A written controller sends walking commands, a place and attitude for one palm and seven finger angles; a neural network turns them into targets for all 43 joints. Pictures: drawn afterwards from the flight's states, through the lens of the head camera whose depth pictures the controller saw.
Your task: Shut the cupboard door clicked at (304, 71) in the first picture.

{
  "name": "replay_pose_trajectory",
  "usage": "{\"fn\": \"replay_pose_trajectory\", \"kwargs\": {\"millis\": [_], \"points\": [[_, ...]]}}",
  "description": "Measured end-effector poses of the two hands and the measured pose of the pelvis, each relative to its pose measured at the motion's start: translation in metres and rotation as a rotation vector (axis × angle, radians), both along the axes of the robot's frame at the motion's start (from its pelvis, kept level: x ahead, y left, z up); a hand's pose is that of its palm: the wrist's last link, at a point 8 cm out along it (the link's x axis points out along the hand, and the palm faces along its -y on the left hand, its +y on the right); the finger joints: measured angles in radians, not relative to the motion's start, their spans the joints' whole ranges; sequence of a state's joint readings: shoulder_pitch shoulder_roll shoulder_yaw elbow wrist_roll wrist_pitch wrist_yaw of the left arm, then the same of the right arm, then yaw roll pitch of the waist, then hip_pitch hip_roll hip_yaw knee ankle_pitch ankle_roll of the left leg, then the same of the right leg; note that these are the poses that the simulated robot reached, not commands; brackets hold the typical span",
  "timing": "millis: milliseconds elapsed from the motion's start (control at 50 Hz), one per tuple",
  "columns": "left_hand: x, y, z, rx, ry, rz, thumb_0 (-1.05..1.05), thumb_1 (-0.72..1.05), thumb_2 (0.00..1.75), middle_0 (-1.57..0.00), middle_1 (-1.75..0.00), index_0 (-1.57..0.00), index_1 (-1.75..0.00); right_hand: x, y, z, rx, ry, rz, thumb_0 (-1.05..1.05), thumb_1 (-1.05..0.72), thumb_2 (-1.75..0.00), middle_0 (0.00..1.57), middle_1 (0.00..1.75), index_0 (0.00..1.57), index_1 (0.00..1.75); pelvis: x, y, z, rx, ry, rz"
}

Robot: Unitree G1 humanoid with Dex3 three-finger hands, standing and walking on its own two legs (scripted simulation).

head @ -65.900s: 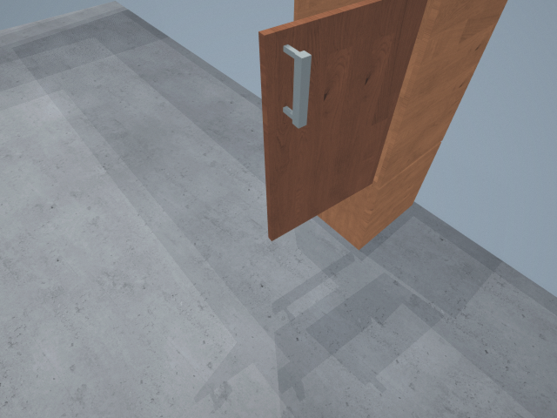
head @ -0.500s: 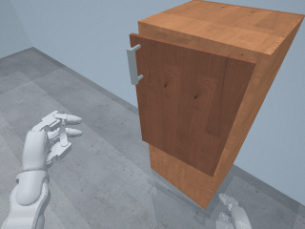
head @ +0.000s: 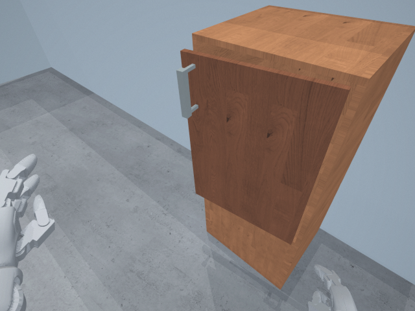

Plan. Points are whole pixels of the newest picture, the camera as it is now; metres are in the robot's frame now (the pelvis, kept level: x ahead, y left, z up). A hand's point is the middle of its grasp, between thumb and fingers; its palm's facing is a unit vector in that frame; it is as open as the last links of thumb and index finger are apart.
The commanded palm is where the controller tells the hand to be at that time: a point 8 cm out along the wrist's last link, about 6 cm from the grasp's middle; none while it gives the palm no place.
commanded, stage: draw the hand back to the body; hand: left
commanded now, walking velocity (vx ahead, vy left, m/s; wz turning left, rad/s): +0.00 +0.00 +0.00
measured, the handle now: (189, 91) +0.62 +0.13 +0.15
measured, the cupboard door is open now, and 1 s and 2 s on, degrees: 7 7 7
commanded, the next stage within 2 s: step back with the hand held close in 0.12 s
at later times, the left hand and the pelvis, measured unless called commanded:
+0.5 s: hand (54, 219) +0.19 +0.27 +0.15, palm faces +0.37 -0.80 -0.48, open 7.4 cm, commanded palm +0.14 +0.31 +0.17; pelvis -0.01 +0.01 +0.00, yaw -2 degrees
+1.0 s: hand out of the picture +0.09 +0.29 +0.16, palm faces +0.50 -0.75 -0.44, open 7.4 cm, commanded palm +0.04 +0.32 +0.17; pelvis -0.09 +0.02 -0.02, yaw +1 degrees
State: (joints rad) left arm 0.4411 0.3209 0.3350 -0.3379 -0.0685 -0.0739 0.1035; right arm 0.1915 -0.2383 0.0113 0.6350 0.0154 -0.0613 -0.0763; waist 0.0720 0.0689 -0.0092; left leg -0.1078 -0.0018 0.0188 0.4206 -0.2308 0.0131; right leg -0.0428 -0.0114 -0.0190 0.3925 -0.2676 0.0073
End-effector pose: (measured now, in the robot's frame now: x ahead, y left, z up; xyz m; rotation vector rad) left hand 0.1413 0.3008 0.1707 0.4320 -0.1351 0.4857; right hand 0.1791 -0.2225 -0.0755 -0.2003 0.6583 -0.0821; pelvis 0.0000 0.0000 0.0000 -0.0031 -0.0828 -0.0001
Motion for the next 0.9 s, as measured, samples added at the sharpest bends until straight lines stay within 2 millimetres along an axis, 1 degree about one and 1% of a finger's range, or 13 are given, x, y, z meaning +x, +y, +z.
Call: {"fn": "replay_pose_trajectory", "kwargs": {"millis": [140,260,320,360,460,540,620,740,820,900], "points": [[0.003,-0.005,0.003,0.011,-0.005,-0.035,0.02,0.89,0.9,-0.22,-0.31,-0.21,-0.31,0.001,0.007,0.005,0.018,-0.028,0.008,0.01,-0.9,-0.9,0.2,0.3,0.21,0.3,-0.001,-0.002,0.0,-0.003,-0.004,-0.008],[0.003,-0.003,0.005,0.023,0.001,-0.031,0.02,0.89,0.9,-0.21,-0.31,-0.21,-0.3,-0.005,0.007,0.0,0.02,0.0,0.007,0.01,-0.9,-0.9,0.2,0.3,0.21,0.3,-0.001,-0.001,0.001,-0.003,-0.002,-0.009],[0.005,0.001,0.009,0.055,-0.006,-0.03,0.02,0.89,0.9,-0.21,-0.3,-0.21,-0.3,-0.008,0.004,-0.003,0.017,0.025,-0.005,0.01,-0.9,-0.9,0.2,0.3,0.21,0.3,-0.001,0.0,0.0,-0.012,0.024,-0.01],[0.008,0.003,0.01,0.077,-0.004,-0.039,0.02,0.89,0.9,-0.21,-0.3,-0.21,-0.3,-0.012,0.0,-0.006,0.011,0.044,-0.025,0.01,-0.9,-0.9,0.2,0.3,0.21,0.3,-0.002,0.002,-0.001,-0.015,0.044,-0.014],[0.014,0.004,0.005,0.1,0.041,-0.089,0.01,0.89,0.9,-0.21,-0.3,-0.21,-0.3,-0.023,-0.008,-0.008,-0.006,0.074,-0.096,0.01,-0.9,-0.9,0.2,0.3,0.21,0.3,-0.007,0.011,-0.002,-0.01,0.073,-0.029],[0.012,0.006,0.003,0.119,0.059,-0.127,0.01,0.89,0.9,-0.21,-0.3,-0.21,-0.3,-0.037,-0.011,-0.006,-0.018,0.084,-0.143,0.01,-0.9,-0.9,0.2,0.3,0.21,0.3,-0.015,0.016,-0.004,-0.004,0.079,-0.039],[0.003,0.011,0.006,0.137,0.038,-0.144,0.02,0.89,0.9,-0.22,-0.3,-0.21,-0.3,-0.053,-0.01,-0.001,-0.031,0.083,-0.165,0.01,-0.9,-0.9,0.2,0.3,0.21,0.3,-0.028,0.019,-0.006,-0.005,0.079,-0.044],[-0.024,0.02,0.005,0.142,-0.016,-0.135,0.01,0.89,0.9,-0.22,-0.3,-0.21,-0.3,-0.08,-0.004,0.002,-0.05,0.074,-0.163,0.01,-0.9,-0.9,0.2,0.3,0.21,0.3,-0.05,0.025,-0.009,-0.014,0.077,-0.039],[-0.044,0.026,0.003,0.152,-0.05,-0.108,0.01,0.89,0.9,-0.22,-0.3,-0.21,-0.3,-0.098,0.002,-0.002,-0.058,0.068,-0.144,0.01,-0.9,-0.9,0.2,0.3,0.21,0.3,-0.065,0.027,-0.013,-0.021,0.073,-0.022],[-0.066,0.028,0.002,0.171,-0.081,-0.072,0.01,0.89,0.9,-0.22,-0.3,-0.21,-0.3,-0.113,0.006,-0.011,-0.054,0.074,-0.111,0.01,-0.9,-0.9,0.2,0.3,0.21,0.3,-0.08,0.024,-0.018,-0.024,0.063,0.009]]}}
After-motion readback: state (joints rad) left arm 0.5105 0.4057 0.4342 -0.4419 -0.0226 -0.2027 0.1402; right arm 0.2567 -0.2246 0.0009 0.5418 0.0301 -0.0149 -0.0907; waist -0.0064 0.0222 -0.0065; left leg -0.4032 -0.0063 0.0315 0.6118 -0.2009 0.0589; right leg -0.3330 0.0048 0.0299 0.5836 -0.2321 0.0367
